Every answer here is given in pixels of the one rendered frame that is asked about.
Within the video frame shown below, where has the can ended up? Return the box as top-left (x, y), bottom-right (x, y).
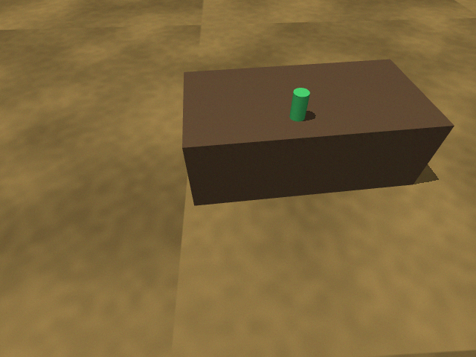
top-left (289, 88), bottom-right (310, 121)

